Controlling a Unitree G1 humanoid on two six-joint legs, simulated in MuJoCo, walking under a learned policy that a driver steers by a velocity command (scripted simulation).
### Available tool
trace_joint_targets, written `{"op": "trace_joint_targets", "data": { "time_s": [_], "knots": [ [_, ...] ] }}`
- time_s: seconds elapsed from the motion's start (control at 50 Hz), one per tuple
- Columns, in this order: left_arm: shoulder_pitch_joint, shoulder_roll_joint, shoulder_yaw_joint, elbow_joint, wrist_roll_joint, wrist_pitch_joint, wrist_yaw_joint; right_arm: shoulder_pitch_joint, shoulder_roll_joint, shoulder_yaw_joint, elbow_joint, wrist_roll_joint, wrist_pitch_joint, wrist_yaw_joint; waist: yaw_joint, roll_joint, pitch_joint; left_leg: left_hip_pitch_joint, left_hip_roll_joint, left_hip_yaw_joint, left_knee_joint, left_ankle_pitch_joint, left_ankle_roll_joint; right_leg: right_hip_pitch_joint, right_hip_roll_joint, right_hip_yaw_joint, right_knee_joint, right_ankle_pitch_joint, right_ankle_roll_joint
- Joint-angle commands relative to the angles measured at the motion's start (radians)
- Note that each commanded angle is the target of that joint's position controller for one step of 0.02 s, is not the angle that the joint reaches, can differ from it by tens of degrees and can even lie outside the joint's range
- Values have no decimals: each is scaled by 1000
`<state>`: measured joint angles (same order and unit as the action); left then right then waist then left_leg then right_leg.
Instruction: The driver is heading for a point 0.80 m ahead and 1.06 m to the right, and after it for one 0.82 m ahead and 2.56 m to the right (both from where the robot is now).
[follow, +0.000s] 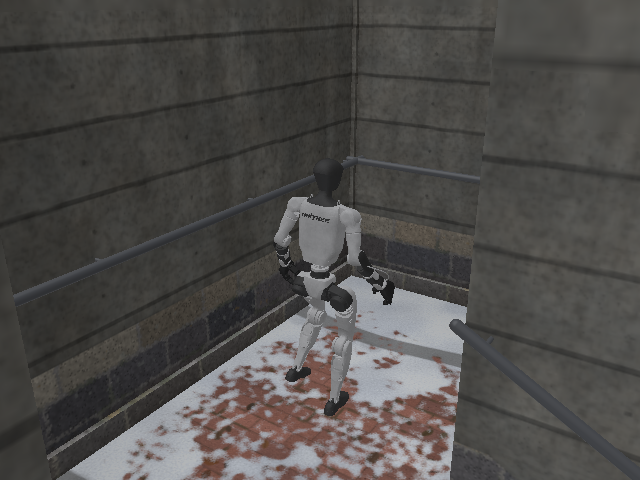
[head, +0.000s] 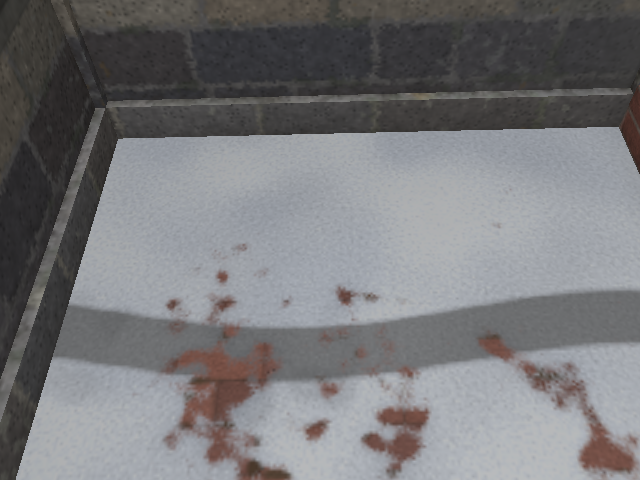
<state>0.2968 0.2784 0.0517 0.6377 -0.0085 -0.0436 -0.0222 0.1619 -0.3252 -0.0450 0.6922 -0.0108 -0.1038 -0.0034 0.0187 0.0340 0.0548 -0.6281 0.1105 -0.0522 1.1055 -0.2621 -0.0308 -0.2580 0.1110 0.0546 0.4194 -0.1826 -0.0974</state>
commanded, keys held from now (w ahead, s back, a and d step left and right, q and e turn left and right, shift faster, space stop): w+e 0.90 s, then w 0.10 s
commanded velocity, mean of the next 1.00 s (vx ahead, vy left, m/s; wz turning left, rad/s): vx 0.50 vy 0.00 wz -0.59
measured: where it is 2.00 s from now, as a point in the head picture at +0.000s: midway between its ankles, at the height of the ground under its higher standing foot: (529, 259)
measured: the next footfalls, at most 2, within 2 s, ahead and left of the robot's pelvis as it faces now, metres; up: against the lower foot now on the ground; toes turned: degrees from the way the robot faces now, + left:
left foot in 0.28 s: +0.36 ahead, +0.12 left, +0.00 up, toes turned -14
right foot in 0.80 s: +0.54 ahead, -0.22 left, +0.00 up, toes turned -33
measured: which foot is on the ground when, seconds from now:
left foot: up 0.00-0.26, down 0.28-0.80, up 0.82-1.00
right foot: down 0.00-0.28, up 0.30-0.78, down 0.80-1.00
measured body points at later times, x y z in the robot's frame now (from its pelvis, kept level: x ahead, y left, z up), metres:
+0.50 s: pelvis +0.29 +0.04 +0.00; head +0.31 +0.03 +0.45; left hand +0.50 +0.26 -0.10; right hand +0.29 -0.26 -0.11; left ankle +0.32 +0.13 -0.74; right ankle +0.27 -0.11 -0.65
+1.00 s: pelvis +0.53 -0.13 +0.00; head +0.55 -0.17 +0.45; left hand +0.78 +0.03 -0.09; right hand +0.49 -0.45 -0.10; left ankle +0.64 +0.01 -0.65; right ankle +0.51 -0.20 -0.74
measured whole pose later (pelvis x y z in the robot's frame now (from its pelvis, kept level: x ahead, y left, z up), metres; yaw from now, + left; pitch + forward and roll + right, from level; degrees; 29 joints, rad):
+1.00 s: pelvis +0.53 -0.13 +0.00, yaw -36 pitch +1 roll +0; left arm 0.28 0.28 0.06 0.66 -0.01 -0.04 -0.02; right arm 0.16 -0.33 -0.04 0.76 -0.01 -0.11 0.02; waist 0.02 0.03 0.07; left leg -0.55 0.11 -0.05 1.10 -0.28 -0.02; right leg -0.23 0.10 0.02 0.37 -0.15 -0.11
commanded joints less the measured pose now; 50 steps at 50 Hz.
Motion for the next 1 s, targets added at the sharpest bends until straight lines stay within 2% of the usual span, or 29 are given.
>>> {"op": "trace_joint_targets", "data": {
  "time_s": [0.02,0.1,0.16,0.22,0.24,0.26,0.28,0.3,0.32,0.34,0.36,0.38,0.42,0.46,0.54,0.62,0.64,0.7,0.76,0.78,0.8,0.82,0.84,0.86,0.88,0.9,0.92,0.94,1.0],
  "knots": [
    [-42,159,47,-55,-3,-24,24,-9,-73,-22,-61,-15,3,-2,-29,-73,-57,-41,-4,2,-142,138,-34,18,-234,243,-200,261,-186],
    [22,172,53,-11,-16,-14,37,-182,-30,-4,-100,-3,-9,15,36,-98,-37,69,-81,18,-463,369,-35,-18,-181,207,-175,169,-128],
    [70,173,56,19,-25,-9,40,-240,-56,-13,-122,14,-18,28,53,-109,-29,106,-102,-15,-565,375,-18,43,-216,287,-129,103,-118],
    [67,166,59,34,-23,7,50,-203,-94,-29,-108,12,-29,36,24,-147,-37,146,-102,-48,-606,248,21,157,-250,371,-48,121,-96],
    [59,164,60,34,-21,12,48,-156,-103,-36,-97,11,-33,33,0,-163,-47,207,-112,-34,-619,198,39,166,-244,382,-7,179,-85],
    [43,141,53,30,-14,15,43,-63,-116,-52,-73,1,-40,23,-50,-154,-101,360,-117,-2,-653,201,64,143,-190,353,93,250,-61],
    [45,93,36,10,-2,13,35,80,-152,-65,-61,-17,-41,15,-112,-82,-233,629,9,-99,-612,206,119,15,-135,295,328,166,-21],
    [171,38,19,-3,-26,5,37,207,-230,-87,-37,-31,-31,11,-98,202,-402,1012,242,-509,-663,12,273,-328,8,161,684,-206,59],
    [197,96,22,2,-33,-3,41,213,-177,-79,-34,3,-22,21,-87,280,-407,1016,324,-767,-769,-236,300,-482,-46,160,863,-391,77],
    [111,160,40,8,-35,0,42,161,-109,-60,-44,10,-13,16,-107,144,-254,880,295,-657,-809,-319,264,-533,-93,150,929,-305,93],
    [31,170,43,-13,-35,0,45,104,-88,-50,-50,3,5,9,-96,66,-157,747,252,-505,-816,-207,232,-515,-129,96,928,-233,101],
    [-19,153,44,-30,-29,-2,45,76,-67,-39,-37,-6,15,9,-76,38,-83,625,201,-387,-848,-79,223,-484,-155,84,887,-188,97],
    [-3,117,45,-28,-35,7,38,45,-41,-32,-26,-11,13,6,-35,80,-47,520,141,-235,-899,38,205,-414,-197,66,823,-138,88],
    [1,94,45,-26,-35,24,40,34,-42,-38,-8,4,-2,8,-28,71,-37,505,125,-125,-926,138,203,-414,-205,51,770,-93,84],
    [-64,73,39,-55,-23,31,35,48,-80,-50,34,4,-4,5,-38,36,-13,544,146,-8,-954,257,218,-478,-224,50,603,47,107],
    [-183,48,26,-92,-22,17,4,80,-117,-55,73,11,12,-6,-87,14,21,572,131,125,-952,314,190,-438,-216,-20,393,205,99],
    [-218,41,21,-107,-14,17,-4,107,-123,-55,86,22,13,-7,-104,-5,33,590,142,141,-957,307,189,-433,-214,-35,345,213,95],
    [-281,43,20,-146,-22,19,-23,144,-156,-62,121,37,25,-1,-115,-1,60,682,169,181,-933,384,179,-430,-197,-77,256,160,66],
    [-237,87,40,-160,-15,28,-29,137,-201,-72,130,53,42,-4,-57,50,2,747,173,239,-776,837,154,-287,-115,-159,217,10,12],
    [-135,124,61,-138,-12,35,-28,127,-214,-76,131,58,49,-7,10,67,-64,727,163,260,-629,1004,142,-130,-67,-181,203,-19,-18],
    [54,182,96,-82,-14,45,-16,109,-206,-72,128,60,49,-12,114,47,-163,619,125,291,-405,958,105,144,-34,-172,136,36,-56],
    [193,266,125,-47,-21,57,10,136,-139,-44,106,16,39,-13,157,-118,-262,311,74,278,-71,440,64,486,-187,88,134,46,-128],
    [119,343,121,-75,-22,37,11,203,-31,-5,41,-9,5,3,24,-317,-401,-65,-133,104,227,-349,24,715,-424,715,-42,-232,-319],
    [138,238,91,-84,-14,13,1,65,-140,-28,33,32,-25,16,116,-148,-393,-180,-103,-51,291,-297,34,699,-449,771,-150,-254,-304],
    [96,205,79,-68,-8,-4,-2,-9,-148,-30,-5,52,-40,20,98,-115,-247,-220,-62,-35,234,-187,50,581,-418,611,-155,-107,-256],
    [36,184,71,-66,-10,-12,-3,-3,-130,-24,6,35,-45,12,48,-24,-171,-163,-16,-36,150,-110,51,434,-372,485,-148,33,-222],
    [-18,145,58,-70,-9,-14,-2,20,-125,-27,22,17,-37,13,8,-21,-133,-96,13,-35,77,-62,41,321,-336,380,-155,135,-202],
    [-55,119,44,-77,6,-18,-1,50,-125,-25,28,7,-24,17,-20,-54,-119,-37,38,-40,50,-19,30,246,-313,322,-181,218,-196],
    [-58,139,43,-43,2,-33,7,75,-97,-16,32,-16,4,23,-44,-67,-91,16,32,3,-45,54,-20,131,-279,210,-231,392,-209]
  ]
}}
